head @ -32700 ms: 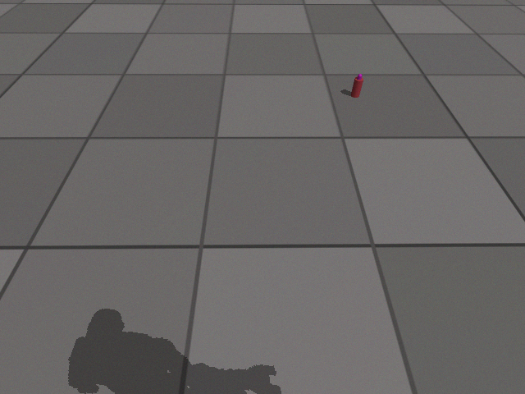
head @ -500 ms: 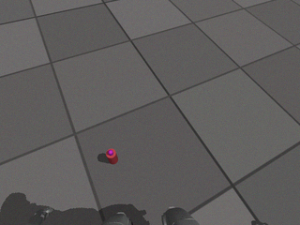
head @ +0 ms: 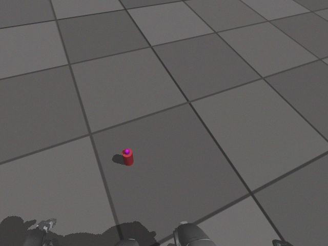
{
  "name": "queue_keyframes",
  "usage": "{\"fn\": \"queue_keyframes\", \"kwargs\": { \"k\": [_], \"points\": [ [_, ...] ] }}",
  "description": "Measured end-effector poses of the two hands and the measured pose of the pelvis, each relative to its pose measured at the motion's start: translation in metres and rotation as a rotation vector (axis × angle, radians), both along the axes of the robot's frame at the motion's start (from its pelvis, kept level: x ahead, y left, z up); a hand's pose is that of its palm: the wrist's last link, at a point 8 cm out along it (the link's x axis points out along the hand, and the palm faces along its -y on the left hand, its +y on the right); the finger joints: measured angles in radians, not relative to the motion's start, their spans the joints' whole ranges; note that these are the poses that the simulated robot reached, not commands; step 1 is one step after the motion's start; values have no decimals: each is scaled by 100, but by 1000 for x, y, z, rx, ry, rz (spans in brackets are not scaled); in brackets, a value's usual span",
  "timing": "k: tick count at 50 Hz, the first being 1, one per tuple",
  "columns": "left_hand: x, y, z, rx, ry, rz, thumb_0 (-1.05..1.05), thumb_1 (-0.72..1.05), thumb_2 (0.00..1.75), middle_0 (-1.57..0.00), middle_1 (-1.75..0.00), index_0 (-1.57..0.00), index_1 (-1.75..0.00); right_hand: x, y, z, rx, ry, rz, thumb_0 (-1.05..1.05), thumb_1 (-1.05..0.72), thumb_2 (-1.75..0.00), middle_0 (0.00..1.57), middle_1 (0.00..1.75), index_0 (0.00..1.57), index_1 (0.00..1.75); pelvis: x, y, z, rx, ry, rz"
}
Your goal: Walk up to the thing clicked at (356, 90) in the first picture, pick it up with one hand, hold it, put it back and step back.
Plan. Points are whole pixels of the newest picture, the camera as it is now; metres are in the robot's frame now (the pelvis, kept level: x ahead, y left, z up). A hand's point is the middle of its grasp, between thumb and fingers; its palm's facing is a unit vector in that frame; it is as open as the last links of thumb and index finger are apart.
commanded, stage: step back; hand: left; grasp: from the side
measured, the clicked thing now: (127, 155) +0.64 +0.19 -0.68
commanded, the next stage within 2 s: none
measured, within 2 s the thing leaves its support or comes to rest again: neither
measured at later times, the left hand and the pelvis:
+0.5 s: hand out of the picture -0.07 +0.22 -0.13, palm faces -0.06 -0.91 -0.42, open 7.4 cm; pelvis -0.16 -0.04 +0.00, yaw -3 degrees
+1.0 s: hand out of the picture -0.25 +0.20 -0.15, palm faces -0.05 -0.91 -0.41, open 7.4 cm; pelvis -0.34 -0.07 -0.01, yaw -2 degrees
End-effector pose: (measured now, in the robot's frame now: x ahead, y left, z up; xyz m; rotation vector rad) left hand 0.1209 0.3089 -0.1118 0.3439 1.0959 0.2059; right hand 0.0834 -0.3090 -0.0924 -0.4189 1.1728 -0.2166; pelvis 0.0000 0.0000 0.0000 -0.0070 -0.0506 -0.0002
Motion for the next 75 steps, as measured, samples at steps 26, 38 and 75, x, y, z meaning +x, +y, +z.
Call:
{"fn": "queue_keyframes", "kwargs": {
  "k": [26, 38, 75],
  "points": [
    [-197, -48, 20, 59, 67, -19, 1, 90, 89, -21, -30, -20, -30, -186, -59, -20, 30, 9, -66, 0, -90, -90, 20, 30, 20, 30, -168, -45, 0, 38, 16, -38],
    [-243, -41, 7, 14, -19, 5, 0, 90, 89, -20, -30, -20, -30, -270, -41, -12, 18, 58, -9, 0, -90, -90, 20, 30, 21, 30, -250, -44, -2, 4, 6, 17],
    [-481, -51, 8, 24, 130, 95, 0, 90, 89, -20, -30, -20, -30, -408, -56, -22, 86, 18, -14, 0, -90, -90, 20, 30, 21, 30, -388, -66, 1, -5, -8, 26]
  ]
}}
